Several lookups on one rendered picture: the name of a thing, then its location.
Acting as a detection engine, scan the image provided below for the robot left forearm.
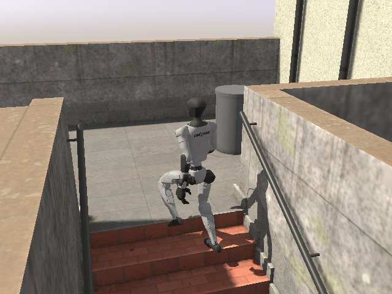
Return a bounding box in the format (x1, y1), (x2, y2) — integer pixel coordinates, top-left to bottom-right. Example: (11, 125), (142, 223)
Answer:
(178, 154), (190, 189)

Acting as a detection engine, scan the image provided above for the robot head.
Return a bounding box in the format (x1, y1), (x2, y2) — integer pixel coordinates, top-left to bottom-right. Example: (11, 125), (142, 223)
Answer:
(187, 97), (208, 127)

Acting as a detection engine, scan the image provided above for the robot left shin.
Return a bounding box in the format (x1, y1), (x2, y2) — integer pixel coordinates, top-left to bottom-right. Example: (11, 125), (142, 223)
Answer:
(158, 181), (179, 220)

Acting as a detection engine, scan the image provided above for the robot right upper arm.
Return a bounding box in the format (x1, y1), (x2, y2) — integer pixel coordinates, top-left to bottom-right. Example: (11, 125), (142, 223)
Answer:
(206, 121), (217, 151)

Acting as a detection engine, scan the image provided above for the robot left upper arm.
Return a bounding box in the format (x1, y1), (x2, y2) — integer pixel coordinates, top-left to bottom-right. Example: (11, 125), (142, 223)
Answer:
(175, 126), (192, 163)

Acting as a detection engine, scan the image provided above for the left robot hand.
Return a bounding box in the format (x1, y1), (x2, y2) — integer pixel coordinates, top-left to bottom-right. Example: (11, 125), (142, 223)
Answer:
(176, 187), (191, 204)

